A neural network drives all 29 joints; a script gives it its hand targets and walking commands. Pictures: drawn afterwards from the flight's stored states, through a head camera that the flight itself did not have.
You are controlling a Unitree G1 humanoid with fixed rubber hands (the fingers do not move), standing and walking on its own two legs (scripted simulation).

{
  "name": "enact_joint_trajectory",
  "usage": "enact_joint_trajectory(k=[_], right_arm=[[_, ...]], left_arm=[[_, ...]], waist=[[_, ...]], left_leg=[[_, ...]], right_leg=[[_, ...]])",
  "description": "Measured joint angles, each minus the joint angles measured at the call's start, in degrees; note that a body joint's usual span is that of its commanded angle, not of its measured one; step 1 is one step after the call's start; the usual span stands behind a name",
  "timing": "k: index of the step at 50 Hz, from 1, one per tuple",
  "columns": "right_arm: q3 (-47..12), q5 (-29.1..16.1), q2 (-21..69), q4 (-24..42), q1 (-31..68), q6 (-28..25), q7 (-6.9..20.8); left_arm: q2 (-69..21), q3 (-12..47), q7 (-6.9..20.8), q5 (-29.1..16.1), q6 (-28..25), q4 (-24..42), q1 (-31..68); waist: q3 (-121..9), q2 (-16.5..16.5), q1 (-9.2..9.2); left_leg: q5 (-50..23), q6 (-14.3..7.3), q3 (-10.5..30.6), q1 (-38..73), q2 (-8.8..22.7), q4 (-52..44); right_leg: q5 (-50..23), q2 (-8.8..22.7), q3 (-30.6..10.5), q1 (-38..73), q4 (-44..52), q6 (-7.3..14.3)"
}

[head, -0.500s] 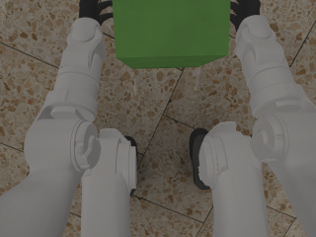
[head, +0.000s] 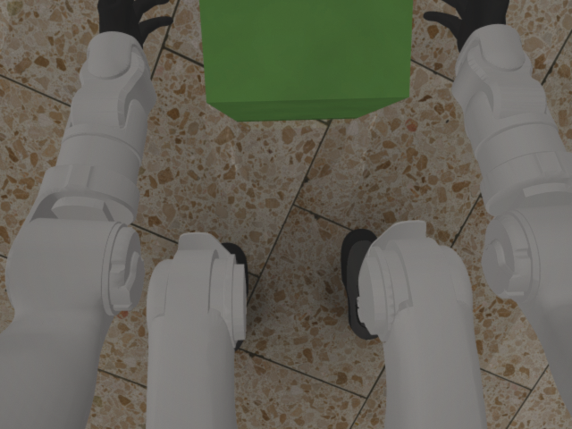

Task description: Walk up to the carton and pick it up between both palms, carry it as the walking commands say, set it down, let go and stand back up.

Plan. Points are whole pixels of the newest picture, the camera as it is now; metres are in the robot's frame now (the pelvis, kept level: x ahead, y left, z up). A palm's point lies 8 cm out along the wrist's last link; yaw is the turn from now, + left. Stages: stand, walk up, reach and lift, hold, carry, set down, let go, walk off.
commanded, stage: set down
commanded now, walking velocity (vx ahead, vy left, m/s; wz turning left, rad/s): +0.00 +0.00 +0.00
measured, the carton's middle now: (299, 34) +0.55 -0.02 -0.25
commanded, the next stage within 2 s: let go in 1.24 s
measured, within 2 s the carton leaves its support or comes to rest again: neither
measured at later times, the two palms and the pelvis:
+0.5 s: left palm out of the picture +0.54 +0.17 -0.01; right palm out of the picture +0.52 -0.21 -0.01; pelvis +0.01 +0.00 +0.10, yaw +0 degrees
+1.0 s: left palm out of the picture +0.54 +0.17 +0.14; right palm out of the picture +0.52 -0.22 +0.14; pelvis +0.03 +0.00 +0.24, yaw +0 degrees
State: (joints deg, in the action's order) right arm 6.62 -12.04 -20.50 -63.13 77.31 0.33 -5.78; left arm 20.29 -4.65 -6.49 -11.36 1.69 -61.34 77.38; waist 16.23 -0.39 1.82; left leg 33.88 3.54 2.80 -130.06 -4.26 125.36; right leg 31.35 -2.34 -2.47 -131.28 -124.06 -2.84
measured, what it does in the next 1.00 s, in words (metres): rises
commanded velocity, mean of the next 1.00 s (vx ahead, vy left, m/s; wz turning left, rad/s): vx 0.00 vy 0.00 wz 0.00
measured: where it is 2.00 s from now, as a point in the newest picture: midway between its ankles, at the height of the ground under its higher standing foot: (296, 308)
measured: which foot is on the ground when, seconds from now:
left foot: down 0.00-1.00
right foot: down 0.00-1.00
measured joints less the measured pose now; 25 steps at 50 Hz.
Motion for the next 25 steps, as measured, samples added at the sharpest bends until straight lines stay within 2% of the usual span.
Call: enact_joint_trajectory(k=[9,25], right_arm=[[3.1,2.5,2.0,9.0,-6.0,3.2,-0.7],[7.6,7.8,4.0,12.2,-10.9,6.3,1.6]], left_arm=[[-2.3,-2.7,-0.7,2.1,3.1,8.2,-5.6],[-5.2,-8.0,0.8,7.3,5.8,11.7,-11.0]], waist=[[-4.7,-0.1,-0.17],[-16.8,-0.1,-0.22]], left_leg=[[0.7,-0.4,-0.5,3.5,0.4,-4.1],[-2.5,-1.2,-0.9,10.1,1.4,-20.1]], right_leg=[[0.8,0.1,-0.4,3.3,3.8,0.1],[-2.3,0.3,-0.8,9.8,19.5,0.4]])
